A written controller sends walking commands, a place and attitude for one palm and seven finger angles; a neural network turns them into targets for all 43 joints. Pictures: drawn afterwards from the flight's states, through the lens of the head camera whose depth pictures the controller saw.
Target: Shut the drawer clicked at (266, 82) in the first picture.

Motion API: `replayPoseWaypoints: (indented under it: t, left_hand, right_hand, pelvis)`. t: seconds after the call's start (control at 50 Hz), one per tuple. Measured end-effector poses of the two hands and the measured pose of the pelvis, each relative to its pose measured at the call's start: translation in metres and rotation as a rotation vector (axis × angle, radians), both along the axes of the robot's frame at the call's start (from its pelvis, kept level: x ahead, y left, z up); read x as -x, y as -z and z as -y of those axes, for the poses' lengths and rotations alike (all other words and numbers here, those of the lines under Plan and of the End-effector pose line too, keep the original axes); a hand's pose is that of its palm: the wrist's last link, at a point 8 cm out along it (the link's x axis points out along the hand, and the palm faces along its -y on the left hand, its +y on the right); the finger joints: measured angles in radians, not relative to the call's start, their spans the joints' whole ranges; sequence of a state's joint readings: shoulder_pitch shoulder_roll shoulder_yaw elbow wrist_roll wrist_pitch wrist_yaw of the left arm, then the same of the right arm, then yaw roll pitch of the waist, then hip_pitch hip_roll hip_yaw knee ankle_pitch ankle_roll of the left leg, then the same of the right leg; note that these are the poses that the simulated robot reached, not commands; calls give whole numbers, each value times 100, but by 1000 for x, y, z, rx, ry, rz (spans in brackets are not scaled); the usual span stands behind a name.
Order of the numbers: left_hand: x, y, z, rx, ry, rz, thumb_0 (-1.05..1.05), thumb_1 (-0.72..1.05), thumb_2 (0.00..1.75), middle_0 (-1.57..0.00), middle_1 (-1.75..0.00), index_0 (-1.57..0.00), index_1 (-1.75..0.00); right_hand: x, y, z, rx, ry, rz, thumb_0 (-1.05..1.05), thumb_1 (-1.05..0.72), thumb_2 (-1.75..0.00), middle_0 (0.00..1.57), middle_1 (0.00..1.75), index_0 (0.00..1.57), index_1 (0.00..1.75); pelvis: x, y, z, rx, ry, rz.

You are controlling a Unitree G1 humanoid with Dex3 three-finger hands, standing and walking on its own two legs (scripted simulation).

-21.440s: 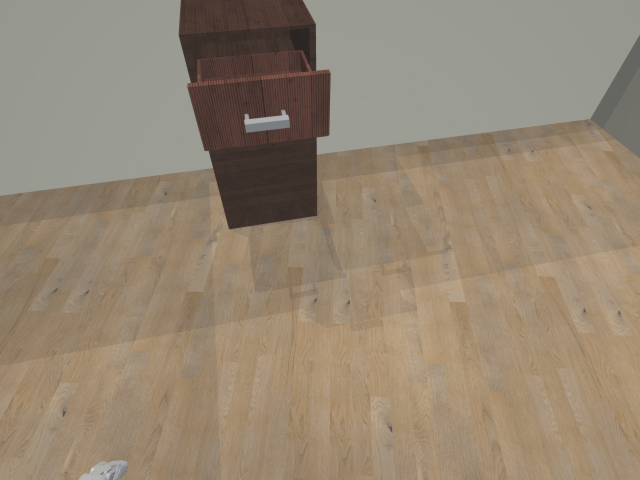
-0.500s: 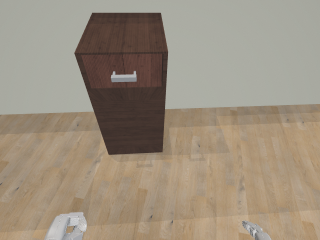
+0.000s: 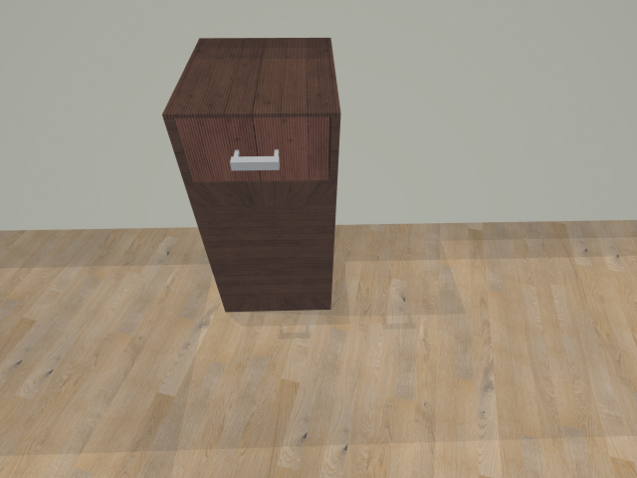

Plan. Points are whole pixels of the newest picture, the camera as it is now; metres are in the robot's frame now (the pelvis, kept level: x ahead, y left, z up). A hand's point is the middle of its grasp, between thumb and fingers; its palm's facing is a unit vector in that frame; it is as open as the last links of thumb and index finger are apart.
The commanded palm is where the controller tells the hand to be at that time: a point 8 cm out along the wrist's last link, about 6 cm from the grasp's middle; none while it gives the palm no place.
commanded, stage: let the arm hang, fingers relaxed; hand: left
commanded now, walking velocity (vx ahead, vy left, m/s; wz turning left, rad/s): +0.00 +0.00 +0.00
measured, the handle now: (256, 158) +0.79 +0.19 -0.06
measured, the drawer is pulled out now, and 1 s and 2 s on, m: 0.00 0.00 0.00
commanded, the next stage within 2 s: look to check the result in 0.40 s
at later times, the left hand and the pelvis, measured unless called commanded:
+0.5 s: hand out of the picture -0.02 +0.14 -0.18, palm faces +0.06 -0.99 -0.16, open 7.3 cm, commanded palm none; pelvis +0.01 -0.01 +0.00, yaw +0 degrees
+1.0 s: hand out of the picture -0.01 +0.13 -0.17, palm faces +0.05 -0.99 -0.15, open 7.4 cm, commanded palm none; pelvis +0.02 -0.01 +0.00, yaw -1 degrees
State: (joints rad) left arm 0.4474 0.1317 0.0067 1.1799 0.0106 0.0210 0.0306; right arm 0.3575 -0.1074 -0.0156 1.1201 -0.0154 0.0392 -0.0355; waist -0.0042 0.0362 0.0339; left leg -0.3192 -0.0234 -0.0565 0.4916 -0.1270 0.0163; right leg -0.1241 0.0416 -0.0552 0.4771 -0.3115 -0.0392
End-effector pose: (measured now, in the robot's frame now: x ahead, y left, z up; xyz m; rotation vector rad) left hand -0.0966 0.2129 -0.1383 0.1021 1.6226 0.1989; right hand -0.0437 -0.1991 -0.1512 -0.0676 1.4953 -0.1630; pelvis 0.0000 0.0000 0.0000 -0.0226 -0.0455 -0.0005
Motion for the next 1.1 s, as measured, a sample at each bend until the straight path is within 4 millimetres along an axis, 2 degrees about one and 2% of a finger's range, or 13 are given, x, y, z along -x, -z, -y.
replayPoseWaypoints:
  t: [0.18,0.26,0.36,0.5,0.68,1.1]
  left_hand:
    - [-65,15,31,70,22,173,0,91,90,-22,-33,-23,-33]
    - [-83,15,35,75,32,212,1,91,90,-21,-31,-21,-31]
    - [-84,13,29,52,28,203,1,91,90,-20,-30,-21,-30]
    - [-71,9,21,23,20,155,0,91,90,-20,-30,-20,-30]
    - [-61,7,23,22,19,112,0,91,90,-20,-30,-20,-30]
    - [-87,8,29,31,34,160,0,91,90,-20,-30,-20,-30]
  right_hand:
    - [-4,0,-11,-15,23,29,0,-91,-90,20,30,20,30]
    - [-7,-2,-10,-10,29,36,0,-91,-90,20,30,20,30]
    - [-11,-3,-4,0,28,39,0,-91,-90,20,30,20,30]
    - [-17,-3,6,13,19,31,0,-91,-90,20,30,20,30]
    - [-27,-3,15,27,7,37,0,-91,-90,20,30,20,30]
    - [-37,-3,14,18,11,43,0,-91,-90,20,30,20,30]
  pelvis:
    - [-4,1,4,-7,6,-3]
    - [-6,0,6,-9,8,-5]
    - [-8,0,9,-8,6,-5]
    - [-11,-1,11,-9,7,-6]
    - [-15,-2,12,-11,13,-1]
    - [-23,-2,15,-15,17,1]
